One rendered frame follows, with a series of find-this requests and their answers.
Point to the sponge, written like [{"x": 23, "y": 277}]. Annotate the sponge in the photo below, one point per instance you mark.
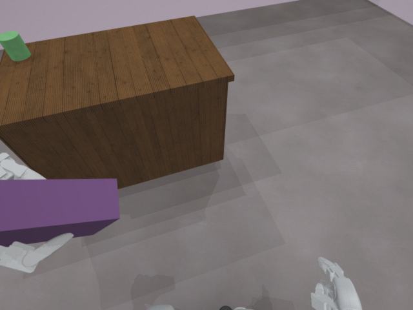
[{"x": 33, "y": 211}]

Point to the table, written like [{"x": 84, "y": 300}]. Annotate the table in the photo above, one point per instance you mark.
[{"x": 134, "y": 103}]

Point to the robot left hand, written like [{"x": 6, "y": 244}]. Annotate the robot left hand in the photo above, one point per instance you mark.
[{"x": 20, "y": 256}]

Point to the robot right hand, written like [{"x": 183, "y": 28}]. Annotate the robot right hand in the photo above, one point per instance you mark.
[{"x": 341, "y": 295}]

